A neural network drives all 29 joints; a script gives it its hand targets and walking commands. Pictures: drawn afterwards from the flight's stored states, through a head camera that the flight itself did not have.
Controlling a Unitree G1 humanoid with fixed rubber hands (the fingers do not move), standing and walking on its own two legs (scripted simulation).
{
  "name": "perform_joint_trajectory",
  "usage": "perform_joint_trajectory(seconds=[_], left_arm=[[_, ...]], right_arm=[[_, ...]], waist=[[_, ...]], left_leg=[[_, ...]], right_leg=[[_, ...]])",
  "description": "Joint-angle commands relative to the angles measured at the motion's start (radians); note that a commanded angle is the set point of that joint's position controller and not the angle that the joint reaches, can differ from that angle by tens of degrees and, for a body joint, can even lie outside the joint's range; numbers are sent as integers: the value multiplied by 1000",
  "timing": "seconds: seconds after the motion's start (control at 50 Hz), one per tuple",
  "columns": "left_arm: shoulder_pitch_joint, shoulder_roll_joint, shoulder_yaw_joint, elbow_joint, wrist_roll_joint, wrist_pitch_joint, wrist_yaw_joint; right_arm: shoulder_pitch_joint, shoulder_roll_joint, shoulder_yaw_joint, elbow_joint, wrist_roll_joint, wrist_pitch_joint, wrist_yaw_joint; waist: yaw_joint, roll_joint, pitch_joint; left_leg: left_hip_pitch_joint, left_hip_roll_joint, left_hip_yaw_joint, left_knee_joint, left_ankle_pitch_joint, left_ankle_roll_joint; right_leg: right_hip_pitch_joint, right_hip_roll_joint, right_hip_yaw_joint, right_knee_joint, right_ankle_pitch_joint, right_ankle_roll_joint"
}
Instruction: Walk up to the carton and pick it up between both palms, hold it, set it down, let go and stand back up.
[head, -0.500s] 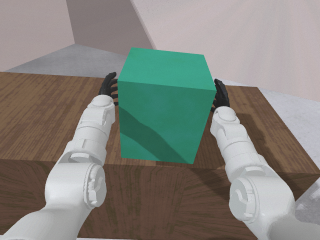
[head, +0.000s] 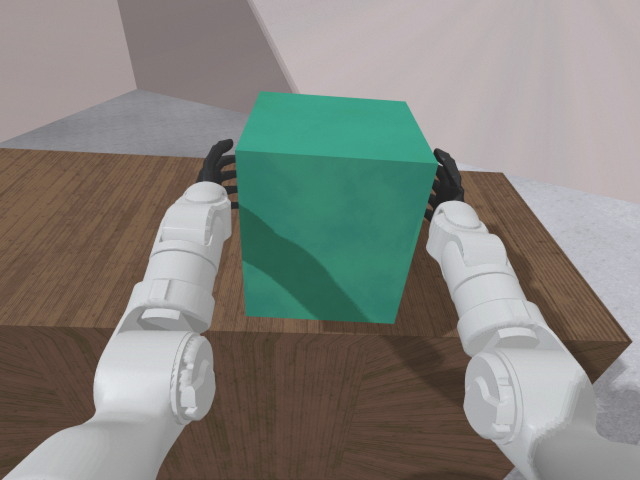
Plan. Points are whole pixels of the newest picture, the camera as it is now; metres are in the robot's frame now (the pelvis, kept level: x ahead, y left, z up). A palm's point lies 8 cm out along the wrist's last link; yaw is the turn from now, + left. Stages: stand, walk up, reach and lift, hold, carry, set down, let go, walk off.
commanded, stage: reach and lift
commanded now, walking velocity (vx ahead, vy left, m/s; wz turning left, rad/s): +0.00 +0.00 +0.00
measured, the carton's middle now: (326, 207) +0.45 +0.01 +0.16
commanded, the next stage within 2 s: hold in 0.72 s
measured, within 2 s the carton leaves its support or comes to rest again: neither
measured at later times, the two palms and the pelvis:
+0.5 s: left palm (210, 188) +0.40 +0.16 +0.21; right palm (448, 201) +0.40 -0.14 +0.22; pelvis +0.00 +0.00 +0.00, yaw +0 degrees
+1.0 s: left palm (207, 182) +0.39 +0.16 +0.23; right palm (456, 191) +0.39 -0.14 +0.24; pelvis -0.01 +0.00 +0.00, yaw +0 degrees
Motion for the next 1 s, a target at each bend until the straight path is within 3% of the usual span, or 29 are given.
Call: perform_joint_trajectory(seconds=[0.0,0.02,0.04,0.06,0.1,0.12,0.18,0.22,0.24,0.26,0.3,0.34,0.38,0.46,0.48,0.58,0.6,0.64,0.7,0.8,0.9,0.98], left_arm=[[-986,-812,-393,-410,-175,-81,-142],[-975,-812,-379,-387,-167,-75,-142],[-982,-832,-403,-412,-180,-76,-137],[-960,-811,-382,-391,-170,-69,-140],[-978,-808,-381,-414,-182,-67,-141],[-972,-795,-370,-412,-176,-67,-144],[-974,-788,-362,-403,-167,-52,-148],[-985,-797,-376,-426,-181,-50,-149],[-977,-804,-376,-419,-184,-47,-147],[-986,-803,-382,-447,-189,-48,-143],[-1006,-800,-391,-469,-196,-47,-142],[-1002,-784,-376,-474,-192,-43,-142],[-986,-805,-395,-456,-194,-30,-139],[-1009,-781,-375,-472,-189,-21,-141],[-984,-807,-402,-465,-199,-17,-138],[-991,-783,-389,-491,-200,-5,-137],[-976,-795,-405,-521,-205,-5,-136],[-982,-783,-405,-549,-194,5,-135],[-966,-787,-415,-560,-201,24,-137],[-930,-767,-401,-554,-185,59,-149],[-946,-785,-441,-628,-203,79,-144],[-961,-768,-439,-655,-198,93,-140]], right_arm=[[-1231,591,443,-431,219,-50,145],[-1240,588,439,-425,217,-44,146],[-1226,577,427,-419,214,-40,149],[-1233,584,450,-428,223,-37,147],[-1207,580,441,-418,220,-24,146],[-1212,596,452,-432,224,-24,144],[-1173,574,432,-375,220,-6,145],[-1225,589,451,-435,232,-12,143],[-1213,577,441,-423,232,-7,144],[-1227,591,461,-452,243,-7,145],[-1229,587,457,-454,242,0,143],[-1214,597,465,-449,244,8,141],[-1193,564,447,-424,243,17,140],[-1197,571,446,-421,241,27,144],[-1199,552,438,-436,246,25,141],[-1228,575,478,-483,272,34,136],[-1191,568,477,-483,277,41,135],[-1176,577,496,-487,292,53,131],[-1141,550,481,-484,293,73,126],[-1150,559,504,-525,314,97,113],[-1148,551,520,-563,347,124,107],[-1144,563,532,-579,356,145,110]], waist=[[4,188,-584],[6,183,-559],[-11,199,-571],[10,174,-556],[3,175,-560],[19,162,-563],[-4,174,-518],[9,172,-576],[-3,176,-555],[13,173,-588],[2,179,-603],[12,168,-588],[-12,196,-561],[1,174,-558],[-22,190,-561],[10,169,-586],[-12,169,-600],[-2,187,-609],[-33,185,-566],[-21,163,-549],[-37,198,-575],[-26,193,-582]], left_leg=[[656,-43,-25,-76,154,-25],[636,-46,-21,-82,133,-20],[648,-36,-31,-85,133,-29],[646,-43,-24,-82,145,-18],[631,-44,-24,-80,139,-21],[625,-48,-22,-78,140,-14],[628,-45,-23,-87,118,-17],[637,-45,-24,-79,133,-14],[626,-45,-27,-84,125,-17],[634,-48,-24,-74,151,-14],[632,-47,-24,-74,154,-18],[618,-54,-18,-73,153,-12],[639,-43,-28,-78,145,-26],[623,-45,-21,-80,127,-19],[628,-41,-26,-80,136,-27],[615,-51,-18,-73,154,-13],[629,-48,-22,-70,182,-19],[628,-56,-20,-64,185,-20],[632,-52,-28,-71,167,-27],[609,-58,-23,-73,142,-13],[626,-55,-34,-71,150,-25],[629,-57,-35,-70,131,-21]], right_leg=[[104,24,74,-186,125,71],[101,22,77,-193,105,71],[81,24,81,-187,111,68],[98,25,76,-191,126,73],[103,26,79,-188,129,72],[113,23,79,-187,130,77],[94,21,79,-190,110,75],[106,24,78,-185,127,78],[102,23,80,-187,124,76],[112,27,78,-180,149,78],[121,25,80,-178,162,79],[128,24,80,-180,158,81],[88,27,78,-183,141,75],[97,25,80,-187,122,75],[95,25,80,-184,141,74],[115,27,80,-184,150,80],[130,28,80,-179,196,79],[136,28,84,-178,198,79],[125,31,82,-179,187,78],[145,26,90,-189,177,83],[130,34,91,-181,178,78],[114,33,90,-188,148,76]])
